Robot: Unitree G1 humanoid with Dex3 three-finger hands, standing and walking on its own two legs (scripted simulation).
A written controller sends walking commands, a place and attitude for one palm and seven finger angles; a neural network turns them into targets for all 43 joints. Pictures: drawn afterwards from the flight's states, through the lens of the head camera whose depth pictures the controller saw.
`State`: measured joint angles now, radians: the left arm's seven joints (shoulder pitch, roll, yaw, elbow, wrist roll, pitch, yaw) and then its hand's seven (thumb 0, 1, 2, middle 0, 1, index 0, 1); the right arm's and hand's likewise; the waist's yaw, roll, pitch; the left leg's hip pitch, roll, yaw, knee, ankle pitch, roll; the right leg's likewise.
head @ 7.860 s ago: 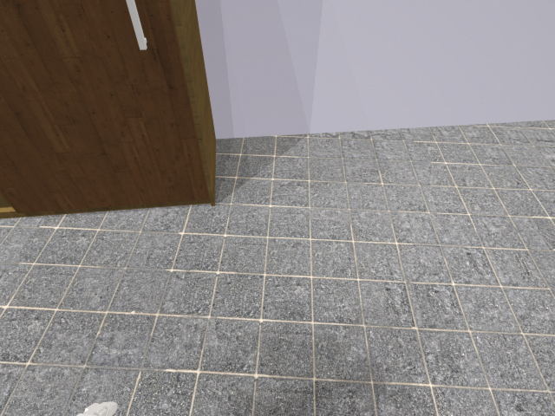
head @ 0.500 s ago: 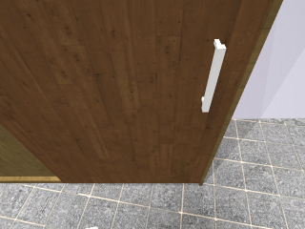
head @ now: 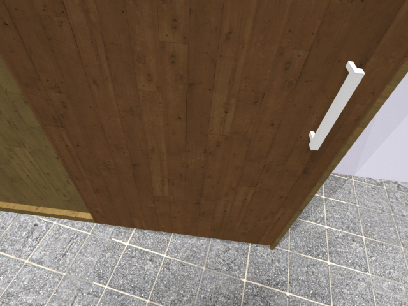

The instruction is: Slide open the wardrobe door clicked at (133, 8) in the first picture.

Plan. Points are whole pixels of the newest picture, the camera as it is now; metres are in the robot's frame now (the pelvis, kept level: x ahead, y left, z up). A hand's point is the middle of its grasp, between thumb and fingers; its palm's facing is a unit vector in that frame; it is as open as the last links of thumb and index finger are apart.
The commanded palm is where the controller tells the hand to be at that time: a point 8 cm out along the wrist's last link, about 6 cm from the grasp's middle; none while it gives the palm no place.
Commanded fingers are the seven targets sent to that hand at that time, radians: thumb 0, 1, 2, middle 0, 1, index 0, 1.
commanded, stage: come to a stop and stand still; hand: right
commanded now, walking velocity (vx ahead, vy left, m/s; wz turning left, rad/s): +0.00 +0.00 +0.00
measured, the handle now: (330, 109) +0.53 -0.25 +0.14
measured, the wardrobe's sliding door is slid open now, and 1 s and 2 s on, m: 0.00 0.00 0.00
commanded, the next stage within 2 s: look again from close up in 0.80 s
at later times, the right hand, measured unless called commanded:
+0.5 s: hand out of the picture -0.04 -0.15 -0.17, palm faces +0.06 +0.98 -0.18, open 7.4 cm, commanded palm none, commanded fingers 0.00 -0.90 -0.90 0.20 0.30 0.20 0.30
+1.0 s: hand out of the picture -0.02 -0.18 -0.17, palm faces +0.04 +0.97 -0.22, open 7.4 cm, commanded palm none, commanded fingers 0.00 -0.90 -0.90 0.20 0.30 0.20 0.30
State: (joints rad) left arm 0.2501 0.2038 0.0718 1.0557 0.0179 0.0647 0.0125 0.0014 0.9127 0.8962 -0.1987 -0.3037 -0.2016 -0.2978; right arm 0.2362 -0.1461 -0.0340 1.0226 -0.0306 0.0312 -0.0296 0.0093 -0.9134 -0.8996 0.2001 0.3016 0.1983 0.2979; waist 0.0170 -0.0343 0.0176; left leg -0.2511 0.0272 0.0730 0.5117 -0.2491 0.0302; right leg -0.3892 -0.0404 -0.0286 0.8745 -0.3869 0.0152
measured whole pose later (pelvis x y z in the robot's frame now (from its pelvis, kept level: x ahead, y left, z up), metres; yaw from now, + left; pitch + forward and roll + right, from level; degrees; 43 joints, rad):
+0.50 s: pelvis -0.02 +0.00 +0.00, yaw +0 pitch -1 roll +0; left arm 0.29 0.13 0.01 1.12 0.01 0.01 0.03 0.01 0.92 0.90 -0.20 -0.30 -0.20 -0.30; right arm 0.30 -0.11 0.00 1.15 -0.01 -0.01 -0.04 0.01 -0.91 -0.90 0.20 0.30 0.20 0.30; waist -0.01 -0.02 0.03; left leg -0.23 0.00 0.10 0.42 -0.17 0.03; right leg -0.16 -0.04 -0.05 0.44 -0.27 0.01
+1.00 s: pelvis -0.02 -0.01 +0.00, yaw -1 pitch -2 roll -1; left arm 0.36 0.14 -0.02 1.10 0.02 -0.02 0.03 0.00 0.91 0.90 -0.20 -0.30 -0.20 -0.30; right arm 0.29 -0.14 0.00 1.10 -0.01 -0.02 -0.03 0.01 -0.91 -0.90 0.20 0.30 0.20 0.30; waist 0.01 -0.03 0.02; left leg -0.25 0.04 0.08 0.49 -0.21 0.02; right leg -0.14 0.00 -0.06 0.44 -0.27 -0.01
